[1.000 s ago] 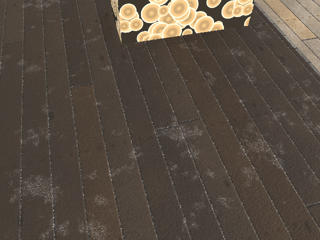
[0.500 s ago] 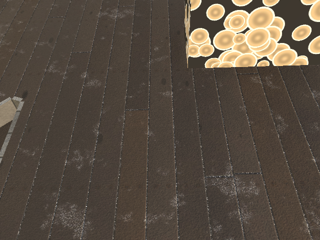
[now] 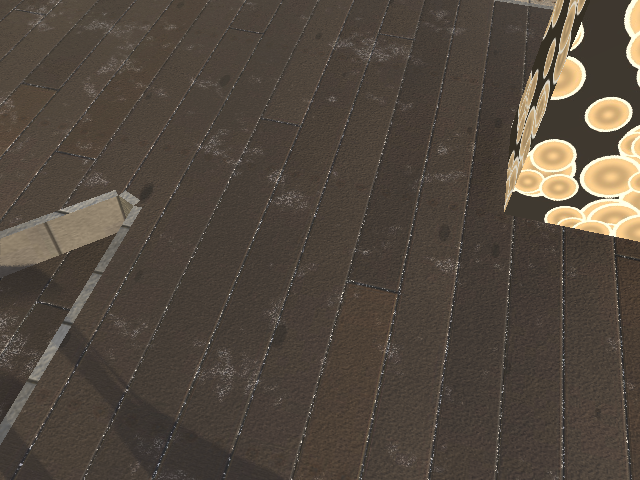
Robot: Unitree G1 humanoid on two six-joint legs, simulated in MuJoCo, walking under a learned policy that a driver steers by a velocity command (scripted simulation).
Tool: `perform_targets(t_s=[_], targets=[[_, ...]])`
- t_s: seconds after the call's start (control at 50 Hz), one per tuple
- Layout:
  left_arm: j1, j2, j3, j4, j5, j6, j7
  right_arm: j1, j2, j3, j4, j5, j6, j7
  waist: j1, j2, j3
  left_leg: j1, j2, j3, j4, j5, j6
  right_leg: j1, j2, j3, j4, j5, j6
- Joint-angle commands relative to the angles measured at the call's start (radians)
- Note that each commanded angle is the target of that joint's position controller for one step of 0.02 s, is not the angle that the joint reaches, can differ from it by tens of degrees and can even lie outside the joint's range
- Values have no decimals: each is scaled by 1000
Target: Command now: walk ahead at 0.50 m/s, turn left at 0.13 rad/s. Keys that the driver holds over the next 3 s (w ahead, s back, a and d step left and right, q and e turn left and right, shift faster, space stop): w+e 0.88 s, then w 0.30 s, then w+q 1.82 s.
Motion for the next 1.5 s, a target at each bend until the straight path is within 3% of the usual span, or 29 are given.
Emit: perform_targets(t_s=[0.02, 0.18, 0.24, 0.28, 0.3, 0.32, 0.34, 0.38, 0.42, 0.5, 0.7, 0.78, 0.8, 0.82, 0.84, 0.86, 0.88, 0.92, 1.02, 1.16, 1.22, 1.28, 1.3, 1.32, 1.34, 1.36, 1.4, 1.44, 1.5], targets=[[-15, 63, 12, -42, -8, 3, -7, 53, -116, -19, -31, 0, -27, -1, -10, 77, -17, 49, 267, -142, -131, 425, 57, -35, 6, -43, -106, 135, -9], [-180, 52, -2, -92, -22, -10, -27, 127, -108, 3, 29, -27, -35, -26, -58, 80, 51, 242, 332, -22, -141, 549, 17, -50, 96, -73, -356, 169, -93], [-86, 66, 6, -67, -19, -12, -18, 84, -132, 5, 36, -32, -37, -41, 2, 112, -3, 273, 344, 41, 14, 977, -15, 122, 182, -132, -404, 50, -150], [138, 104, 26, 1, -14, -21, -7, 64, -159, 0, 36, -38, -27, -46, 100, 123, -122, 253, 336, 72, 328, 1095, -31, 352, 237, -138, -470, 4, -197], [295, 145, 45, 41, 2, -27, 1, 30, -165, 2, 15, -28, -29, -46, 182, 88, -198, 74, 315, 99, 579, 876, -44, 593, 159, -22, -518, 21, -249], [369, 277, 84, 42, 14, -21, 13, 79, -83, 20, -40, 0, -39, -31, 151, -135, -310, -309, 144, 141, 1015, 215, -100, 902, -138, 455, -529, 38, -411], [308, 243, 78, 47, -34, -13, 1, 53, -120, 11, -50, -23, -47, -23, 116, -106, -342, -509, 50, -16, 1160, -307, -95, 940, -211, 761, -664, 111, -475], [178, 160, 61, 29, -45, -6, -1, -50, -123, 17, -85, -25, -64, -10, 66, 35, -95, -565, 175, -64, 1061, -152, -91, 667, -145, 501, -724, 62, -404], [139, 110, 45, 35, -42, -11, 7, -50, -105, 21, -93, -40, -40, -7, 3, 61, -12, -476, 220, -52, 925, -135, -119, 475, -49, 361, -768, 190, -339], [178, 156, 56, 46, -46, -34, 8, -82, -71, 32, -122, -50, 5, 2, -8, 12, -28, -448, 232, -2, 760, -65, -175, 394, 30, 260, -801, 290, -323], [341, 173, 67, 59, -31, -18, 25, -416, -75, 48, -248, -29, -9, 11, 122, -31, -27, -531, 172, 3, 345, 143, -186, 620, 40, 333, -692, 433, -248], [242, 206, 75, 21, -24, -24, 32, -234, -137, 28, -207, -23, -29, -3, 15, -46, -83, -198, 117, -10, 205, 24, -130, 558, 44, 375, -534, 559, -185], [225, 199, 72, 19, -35, -32, 22, -105, -167, 15, -175, -29, -42, -16, -55, 7, -153, -3, 148, -31, 141, 49, -100, 500, 103, 330, -361, 547, -160], [233, 129, 51, -10, -48, -43, 13, 53, -240, -4, -169, -51, -48, -35, -108, 116, -303, 231, 369, -245, 113, -154, -48, 385, 162, 249, -97, 304, -137], [360, 51, 35, -37, -72, -39, 14, 44, -320, -24, -175, -60, -31, -40, -32, 343, -393, 434, 614, -690, 15, -209, 72, 82, 315, 123, 148, -376, -105], [341, 142, 42, -5, -32, -21, 25, -7, -242, -21, -177, -44, -16, -34, -15, 202, -297, 331, 592, -746, -4, -347, 83, -22, 213, 107, 246, -333, -114], [261, 157, 48, -4, -21, -15, 17, -64, -151, 1, -189, -35, -15, -30, -15, 89, -162, 191, 536, -575, -24, -322, 57, -17, 173, 101, 242, -230, -111], [203, 119, 42, -14, -10, -8, -3, -88, -96, 17, -167, -35, -25, -23, 5, 106, -64, 40, 433, -335, -65, -65, 19, 32, 127, 85, 167, -148, -96], [160, 79, 29, -17, -5, 8, -26, -20, -108, 13, -92, -14, -71, 1, 32, 151, -53, 8, 391, -144, -127, 234, 28, 22, 125, 81, 90, -61, -68], [-109, 34, -11, -91, -14, -17, -46, 41, -130, 7, -19, -11, -64, 6, -7, 133, -21, 0, 346, 19, -152, 344, 18, 103, 100, -38, -312, 134, -51], [-170, 52, -12, -107, -13, -31, -30, 89, -146, 1, 24, -7, -53, 4, -20, 122, -7, 59, 371, -20, -98, 393, 9, 141, 102, -62, -421, 69, -73], [-2, 84, 3, -45, -9, -56, -4, 85, -163, -5, 57, -5, -38, -4, 68, 104, -74, 82, 347, -20, 123, 649, -12, 380, 152, -72, -581, 67, -110], [160, 133, 21, 13, 7, -69, 12, 80, -131, 5, 50, -3, -40, -3, 121, 62, -187, -17, 294, 4, 302, 550, -28, 620, 106, -23, -574, 57, -134], [289, 227, 44, 24, 34, -67, 34, 78, -42, 32, -4, 23, -46, 6, 163, -115, -324, -314, 197, 67, 601, 145, -69, 919, -175, 302, -615, -95, -199], [301, 282, 64, 37, 7, -46, 38, 117, -59, 23, 3, 14, -34, 3, 140, -229, -355, -492, 106, 30, 791, -347, -61, 935, -310, 567, -720, -173, -258], [217, 189, 41, 34, -7, -39, 36, 50, -128, -1, 25, -9, -19, 2, 113, -100, -205, -523, 169, -45, 851, -286, -54, 789, -242, 438, -733, -185, -229], [83, 79, 10, 24, -29, -54, 32, 48, -69, 8, 46, -12, -12, 9, 36, -75, -67, -451, 226, -41, 794, -156, -69, 565, -156, 212, -803, 9, -177], [80, 60, 6, 48, -35, -78, 39, 56, -48, 13, 65, -41, 11, 6, 4, -44, -60, -395, 232, -17, 828, -99, -89, 490, -125, 94, -821, 226, -171], [119, 68, 14, 85, -42, -109, 34, -19, -34, 12, 38, -41, 31, 12, -9, -49, -70, -474, 250, -11, 835, -36, -100, 529, -129, -2, -814, 391, -188]])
